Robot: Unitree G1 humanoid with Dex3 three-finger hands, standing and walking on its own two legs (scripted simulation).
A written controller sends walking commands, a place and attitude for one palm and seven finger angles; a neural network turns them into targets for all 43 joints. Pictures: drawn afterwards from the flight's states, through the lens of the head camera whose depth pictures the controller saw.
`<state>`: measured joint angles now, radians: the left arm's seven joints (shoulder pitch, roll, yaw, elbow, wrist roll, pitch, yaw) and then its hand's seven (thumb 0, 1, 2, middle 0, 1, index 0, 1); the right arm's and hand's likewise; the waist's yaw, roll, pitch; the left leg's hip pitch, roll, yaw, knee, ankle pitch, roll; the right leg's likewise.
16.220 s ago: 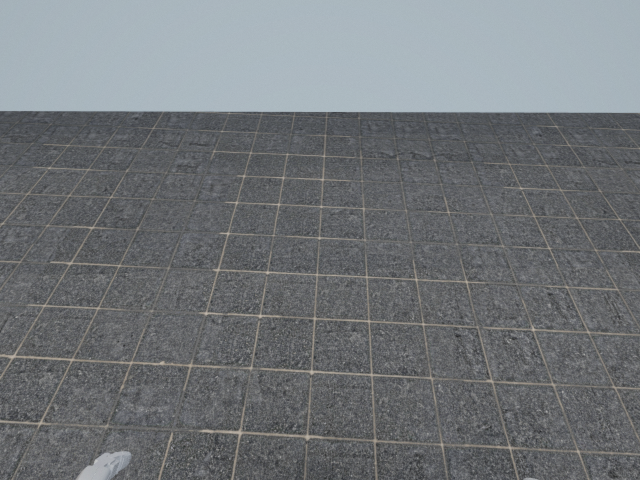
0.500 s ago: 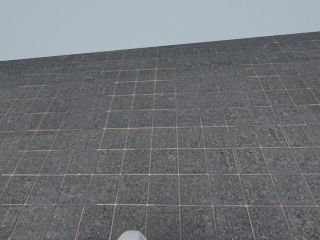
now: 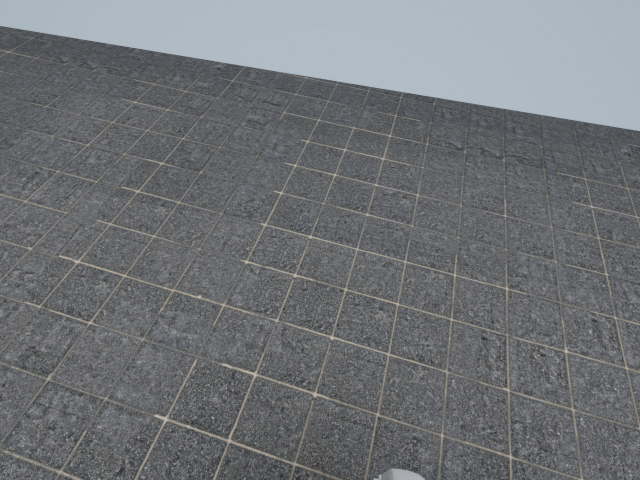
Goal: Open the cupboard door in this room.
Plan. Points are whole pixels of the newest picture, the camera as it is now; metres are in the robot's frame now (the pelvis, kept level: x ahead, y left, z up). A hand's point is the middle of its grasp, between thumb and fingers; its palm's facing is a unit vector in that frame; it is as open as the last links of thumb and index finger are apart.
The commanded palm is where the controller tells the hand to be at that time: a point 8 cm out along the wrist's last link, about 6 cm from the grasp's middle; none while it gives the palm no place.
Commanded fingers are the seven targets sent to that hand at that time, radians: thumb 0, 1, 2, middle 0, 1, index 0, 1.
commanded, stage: turn or walk to find it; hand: left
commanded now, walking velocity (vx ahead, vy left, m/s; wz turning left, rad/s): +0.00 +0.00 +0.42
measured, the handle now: out of the picture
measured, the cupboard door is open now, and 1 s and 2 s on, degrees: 0 0 0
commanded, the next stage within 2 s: stand and wait in 0.20 s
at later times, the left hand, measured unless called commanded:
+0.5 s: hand out of the picture +0.00 +0.12 -0.15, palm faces +0.14 -0.95 -0.27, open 7.3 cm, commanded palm none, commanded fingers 0.00 0.90 0.90 -0.20 -0.30 -0.20 -0.30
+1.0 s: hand out of the picture -0.03 +0.17 -0.17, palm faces -0.03 -0.97 -0.25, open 7.4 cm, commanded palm none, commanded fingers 0.00 0.90 0.90 -0.20 -0.30 -0.20 -0.30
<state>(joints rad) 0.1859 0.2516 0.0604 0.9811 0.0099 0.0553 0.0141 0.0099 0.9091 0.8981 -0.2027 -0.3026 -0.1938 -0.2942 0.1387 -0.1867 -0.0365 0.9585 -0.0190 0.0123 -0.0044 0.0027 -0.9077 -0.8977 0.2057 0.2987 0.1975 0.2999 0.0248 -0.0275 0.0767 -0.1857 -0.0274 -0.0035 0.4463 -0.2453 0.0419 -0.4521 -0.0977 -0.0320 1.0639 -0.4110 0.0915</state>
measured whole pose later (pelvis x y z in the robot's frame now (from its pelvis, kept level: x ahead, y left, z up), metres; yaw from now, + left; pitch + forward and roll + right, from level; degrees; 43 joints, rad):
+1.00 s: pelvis -0.08 -0.04 +0.00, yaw -10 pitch -2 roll +0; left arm 0.25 0.25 0.11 0.99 0.02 0.09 -0.02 0.01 0.91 0.90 -0.20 -0.30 -0.19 -0.29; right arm 0.16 -0.18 -0.05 0.97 -0.03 0.02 -0.03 0.01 -0.91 -0.90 0.21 0.30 0.20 0.30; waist 0.05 -0.03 0.05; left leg -0.15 0.04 0.13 0.47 -0.28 0.02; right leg -0.49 -0.02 0.01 1.13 -0.39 0.07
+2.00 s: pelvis -0.11 -0.05 +0.00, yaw -40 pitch -1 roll +0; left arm 0.16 0.25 0.09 0.95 0.02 0.09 -0.02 0.01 0.91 0.90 -0.20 -0.30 -0.19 -0.29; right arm 0.23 -0.17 -0.05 0.95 -0.03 0.00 -0.02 0.00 -0.91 -0.90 0.21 0.30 0.20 0.30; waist 0.00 0.00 0.09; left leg -0.18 0.11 0.23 0.50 -0.29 0.00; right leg -0.42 -0.06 -0.03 0.95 -0.45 0.08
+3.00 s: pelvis -0.11 -0.07 +0.00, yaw -69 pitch +0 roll -1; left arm 0.24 0.27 0.10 0.99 0.03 0.06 -0.05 0.01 0.91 0.90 -0.20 -0.30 -0.19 -0.29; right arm 0.34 -0.17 -0.04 0.98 -0.03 -0.04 -0.02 0.00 -0.91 -0.90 0.21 0.30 0.20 0.30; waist 0.01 -0.03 0.01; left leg -0.05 0.06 0.20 0.36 -0.31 0.01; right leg -0.57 -0.07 0.01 1.14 -0.23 0.06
